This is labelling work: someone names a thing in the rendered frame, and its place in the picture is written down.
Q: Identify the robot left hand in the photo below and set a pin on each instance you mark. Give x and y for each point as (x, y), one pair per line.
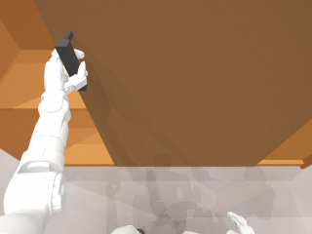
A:
(55, 74)

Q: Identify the left robot forearm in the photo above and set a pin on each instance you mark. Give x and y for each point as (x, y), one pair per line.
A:
(49, 138)

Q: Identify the robot left upper arm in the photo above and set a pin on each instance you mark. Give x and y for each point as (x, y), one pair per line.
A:
(32, 200)

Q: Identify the wardrobe door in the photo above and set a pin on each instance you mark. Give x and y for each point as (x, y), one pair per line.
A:
(191, 83)
(297, 147)

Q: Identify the robot right hand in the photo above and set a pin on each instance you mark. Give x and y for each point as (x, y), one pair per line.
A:
(240, 223)

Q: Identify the handle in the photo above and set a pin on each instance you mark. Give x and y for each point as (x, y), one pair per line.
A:
(68, 57)

